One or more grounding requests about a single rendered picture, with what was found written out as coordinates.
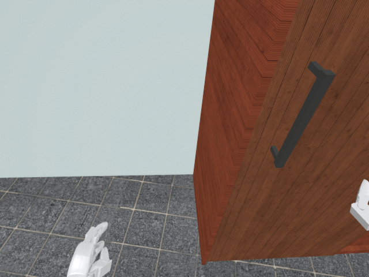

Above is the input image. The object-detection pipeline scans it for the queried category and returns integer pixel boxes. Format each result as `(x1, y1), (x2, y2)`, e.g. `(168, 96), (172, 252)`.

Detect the robot left hand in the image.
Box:
(67, 222), (112, 277)

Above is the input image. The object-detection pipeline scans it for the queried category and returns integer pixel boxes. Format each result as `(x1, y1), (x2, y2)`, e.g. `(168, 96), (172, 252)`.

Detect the handle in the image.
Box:
(270, 61), (336, 168)

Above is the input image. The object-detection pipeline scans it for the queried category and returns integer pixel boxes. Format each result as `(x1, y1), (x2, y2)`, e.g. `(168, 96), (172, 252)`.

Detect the wardrobe door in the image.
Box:
(208, 0), (369, 261)
(349, 232), (369, 246)

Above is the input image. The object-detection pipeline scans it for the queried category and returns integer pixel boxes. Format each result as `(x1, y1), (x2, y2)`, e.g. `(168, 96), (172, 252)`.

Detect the robot right hand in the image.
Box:
(350, 179), (369, 231)

